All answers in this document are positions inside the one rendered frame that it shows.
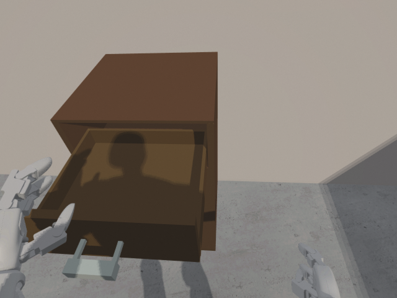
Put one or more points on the handle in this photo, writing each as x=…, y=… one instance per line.
x=92, y=269

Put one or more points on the left robot hand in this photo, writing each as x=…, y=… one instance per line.
x=16, y=203

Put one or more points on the robot left forearm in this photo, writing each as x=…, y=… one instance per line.
x=11, y=284

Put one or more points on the cabinet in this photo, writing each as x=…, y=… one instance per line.
x=150, y=91

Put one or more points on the drawer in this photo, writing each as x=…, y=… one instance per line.
x=145, y=187

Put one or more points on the right robot hand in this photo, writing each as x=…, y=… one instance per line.
x=321, y=281

